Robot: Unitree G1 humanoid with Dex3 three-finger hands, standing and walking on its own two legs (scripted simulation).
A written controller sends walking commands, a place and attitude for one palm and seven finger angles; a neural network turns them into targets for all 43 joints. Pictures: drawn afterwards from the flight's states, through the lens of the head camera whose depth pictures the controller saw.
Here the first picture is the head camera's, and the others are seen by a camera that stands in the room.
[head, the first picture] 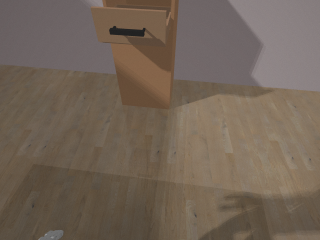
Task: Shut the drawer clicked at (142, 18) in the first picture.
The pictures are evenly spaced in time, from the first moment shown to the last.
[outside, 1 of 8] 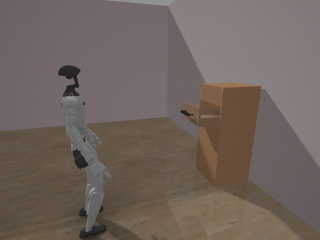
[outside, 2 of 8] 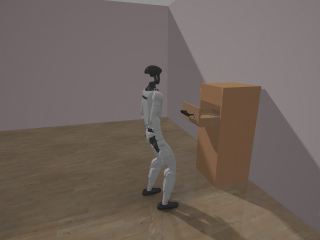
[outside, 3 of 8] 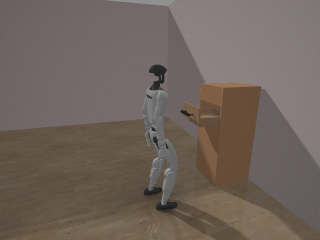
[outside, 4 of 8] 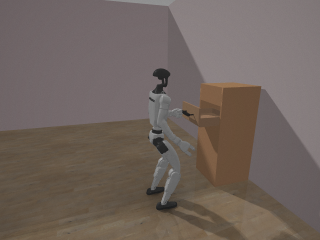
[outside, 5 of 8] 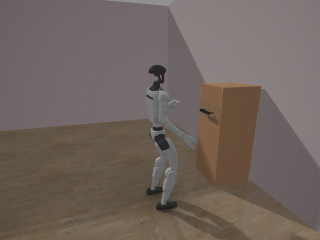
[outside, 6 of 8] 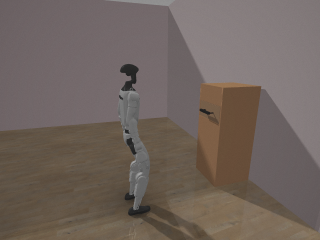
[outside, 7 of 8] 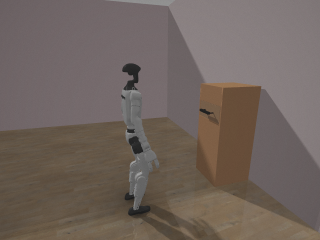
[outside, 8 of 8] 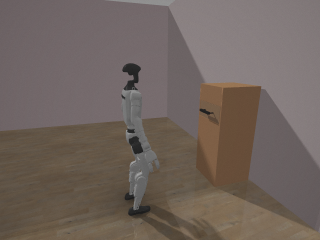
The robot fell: no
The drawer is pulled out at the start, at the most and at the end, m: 0.23 0.23 0.00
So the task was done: yes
